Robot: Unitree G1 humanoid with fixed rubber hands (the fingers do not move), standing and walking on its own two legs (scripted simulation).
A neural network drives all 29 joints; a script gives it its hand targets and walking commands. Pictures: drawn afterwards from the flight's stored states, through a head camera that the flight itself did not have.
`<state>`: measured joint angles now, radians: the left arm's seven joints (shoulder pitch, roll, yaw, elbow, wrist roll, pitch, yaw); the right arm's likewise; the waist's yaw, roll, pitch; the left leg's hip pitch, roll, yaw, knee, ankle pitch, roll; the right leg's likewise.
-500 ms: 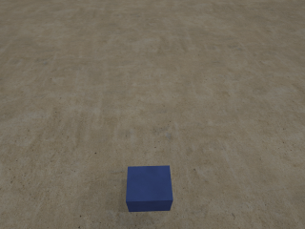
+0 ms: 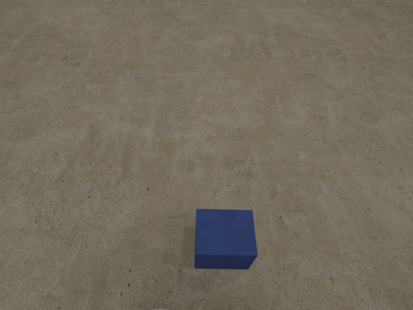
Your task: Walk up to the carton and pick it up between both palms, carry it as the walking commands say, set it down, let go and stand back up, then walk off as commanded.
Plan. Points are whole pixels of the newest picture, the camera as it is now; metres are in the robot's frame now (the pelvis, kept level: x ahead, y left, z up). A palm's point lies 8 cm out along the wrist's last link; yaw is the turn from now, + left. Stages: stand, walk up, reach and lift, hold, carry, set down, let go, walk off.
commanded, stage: walk off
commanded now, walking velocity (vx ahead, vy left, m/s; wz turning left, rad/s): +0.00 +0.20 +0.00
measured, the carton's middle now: (222, 239) +0.48 -0.07 -0.65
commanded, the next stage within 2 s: stand in 0.58 s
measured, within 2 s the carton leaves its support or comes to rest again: neither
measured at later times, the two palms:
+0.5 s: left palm out of the picture -0.04 +0.36 -0.10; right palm out of the picture -0.04 -0.14 -0.14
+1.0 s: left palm out of the picture -0.05 +0.49 -0.13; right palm out of the picture -0.04 +0.01 -0.11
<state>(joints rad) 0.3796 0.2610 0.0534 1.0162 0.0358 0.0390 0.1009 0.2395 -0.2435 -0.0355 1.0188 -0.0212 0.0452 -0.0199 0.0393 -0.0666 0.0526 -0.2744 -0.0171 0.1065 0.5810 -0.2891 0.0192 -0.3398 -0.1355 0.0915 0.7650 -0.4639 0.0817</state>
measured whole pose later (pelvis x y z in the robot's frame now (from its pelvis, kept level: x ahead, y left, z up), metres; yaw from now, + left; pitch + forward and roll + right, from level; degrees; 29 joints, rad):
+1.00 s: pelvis -0.08 +0.24 +0.02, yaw +0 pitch -1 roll +0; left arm 0.28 0.22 0.05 0.94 0.02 0.05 0.03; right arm 0.26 -0.17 0.02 1.00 -0.03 0.00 -0.03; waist 0.01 -0.07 0.03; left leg -0.20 0.01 0.08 0.43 -0.21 0.02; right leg -0.32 -0.05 -0.05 0.83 -0.45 0.01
